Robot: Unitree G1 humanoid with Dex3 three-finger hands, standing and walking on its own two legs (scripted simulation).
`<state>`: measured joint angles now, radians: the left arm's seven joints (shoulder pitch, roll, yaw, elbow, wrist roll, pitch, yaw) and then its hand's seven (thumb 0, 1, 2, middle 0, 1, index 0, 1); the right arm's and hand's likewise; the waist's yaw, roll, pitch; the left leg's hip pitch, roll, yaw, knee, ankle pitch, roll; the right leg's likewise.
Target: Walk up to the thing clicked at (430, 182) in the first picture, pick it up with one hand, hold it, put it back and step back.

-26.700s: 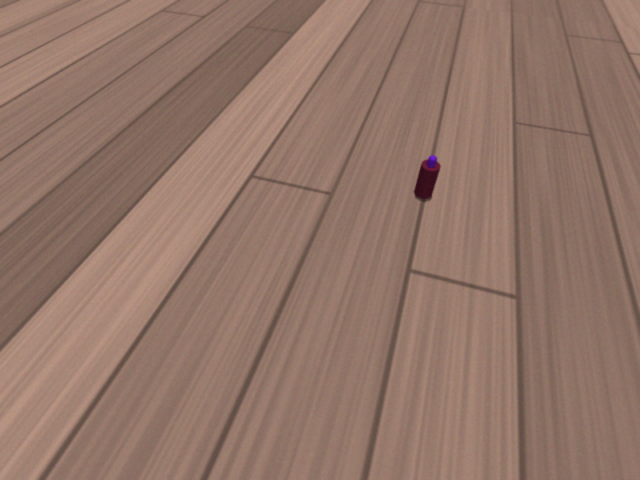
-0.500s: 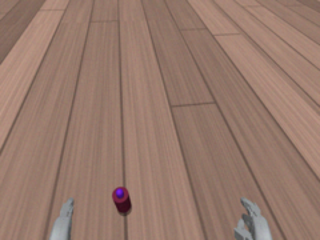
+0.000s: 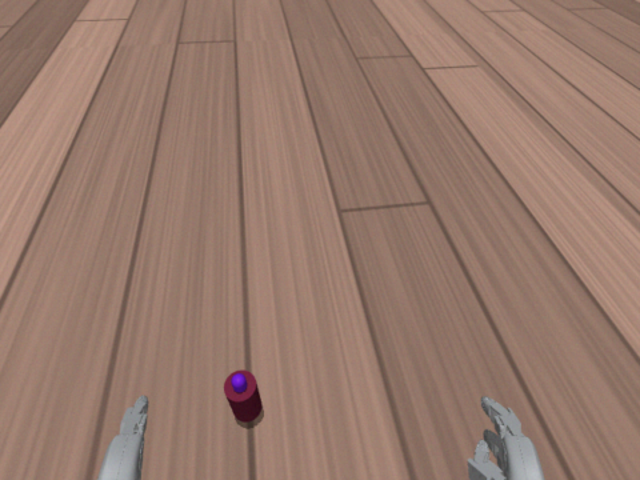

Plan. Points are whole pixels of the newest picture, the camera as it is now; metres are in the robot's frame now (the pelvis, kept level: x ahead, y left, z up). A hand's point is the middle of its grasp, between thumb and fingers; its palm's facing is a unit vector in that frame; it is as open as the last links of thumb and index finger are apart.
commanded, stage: home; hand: left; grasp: from the side
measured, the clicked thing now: (242, 393) +0.47 +0.20 -0.61
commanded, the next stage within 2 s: stand in 0.80 s
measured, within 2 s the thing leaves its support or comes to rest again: neither
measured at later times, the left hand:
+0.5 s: hand (171, 466) +0.17 +0.19 -0.06, palm faces +0.10 -0.96 -0.27, open 17.5 cm
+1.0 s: hand (174, 465) +0.17 +0.18 -0.06, palm faces +0.11 -0.96 -0.27, open 17.2 cm
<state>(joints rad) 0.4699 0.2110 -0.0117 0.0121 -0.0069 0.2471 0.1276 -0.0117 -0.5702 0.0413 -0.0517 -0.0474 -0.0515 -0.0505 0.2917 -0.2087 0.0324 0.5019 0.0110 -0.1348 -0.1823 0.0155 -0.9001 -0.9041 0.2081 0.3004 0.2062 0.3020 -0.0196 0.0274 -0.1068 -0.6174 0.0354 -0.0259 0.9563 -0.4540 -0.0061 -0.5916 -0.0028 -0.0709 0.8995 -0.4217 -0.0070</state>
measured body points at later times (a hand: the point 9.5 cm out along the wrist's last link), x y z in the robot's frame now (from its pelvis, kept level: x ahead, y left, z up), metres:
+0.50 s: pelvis +0.01 +0.01 +0.00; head +0.02 +0.01 +0.45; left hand +0.16 +0.24 -0.04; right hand +0.17 -0.23 -0.07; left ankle +0.02 +0.12 -0.69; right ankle +0.02 -0.12 -0.69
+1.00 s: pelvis +0.01 +0.00 +0.00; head +0.02 +0.01 +0.45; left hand +0.16 +0.23 -0.04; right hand +0.17 -0.24 -0.07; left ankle +0.02 +0.12 -0.69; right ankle +0.02 -0.12 -0.69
